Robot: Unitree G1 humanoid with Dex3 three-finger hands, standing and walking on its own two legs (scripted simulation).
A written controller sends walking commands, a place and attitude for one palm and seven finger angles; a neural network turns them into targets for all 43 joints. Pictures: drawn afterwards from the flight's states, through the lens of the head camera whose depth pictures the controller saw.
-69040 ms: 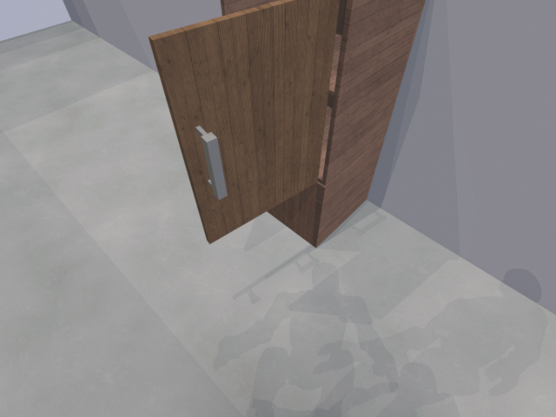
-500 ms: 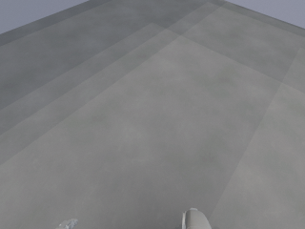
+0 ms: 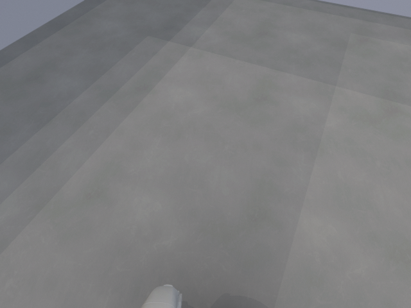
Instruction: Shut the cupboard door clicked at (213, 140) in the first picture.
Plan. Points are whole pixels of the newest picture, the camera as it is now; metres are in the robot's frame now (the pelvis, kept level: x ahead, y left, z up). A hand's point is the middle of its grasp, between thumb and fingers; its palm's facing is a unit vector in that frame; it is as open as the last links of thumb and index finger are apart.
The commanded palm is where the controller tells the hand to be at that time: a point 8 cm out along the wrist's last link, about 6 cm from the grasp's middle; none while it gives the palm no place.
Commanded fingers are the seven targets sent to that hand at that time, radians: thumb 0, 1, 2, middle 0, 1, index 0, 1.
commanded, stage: turn to face it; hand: left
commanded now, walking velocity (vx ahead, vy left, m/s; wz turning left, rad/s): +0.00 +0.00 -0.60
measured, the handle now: out of the picture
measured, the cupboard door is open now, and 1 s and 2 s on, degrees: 17 17 17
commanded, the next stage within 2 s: none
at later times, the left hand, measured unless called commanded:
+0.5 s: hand (109, 286) +0.17 +0.24 -0.16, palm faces -0.27 -0.94 -0.22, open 7.4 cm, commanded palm none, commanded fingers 0.00 0.90 0.90 -0.20 -0.30 -0.20 -0.30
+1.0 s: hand (160, 264) +0.23 +0.13 -0.18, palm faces -0.58 -0.80 -0.19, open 7.4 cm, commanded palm none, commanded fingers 0.00 0.90 0.90 -0.20 -0.30 -0.20 -0.30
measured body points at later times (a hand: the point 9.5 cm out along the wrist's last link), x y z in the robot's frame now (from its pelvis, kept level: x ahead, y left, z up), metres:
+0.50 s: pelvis +0.02 +0.05 +0.00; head +0.07 +0.06 +0.45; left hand +0.19 +0.28 -0.14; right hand +0.04 -0.22 -0.12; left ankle +0.04 +0.17 -0.74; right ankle -0.02 -0.09 -0.68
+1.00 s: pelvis +0.04 +0.03 -0.01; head +0.09 +0.01 +0.44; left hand +0.26 +0.17 -0.16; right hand -0.05 -0.23 -0.14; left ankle +0.11 +0.12 -0.74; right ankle -0.03 -0.08 -0.74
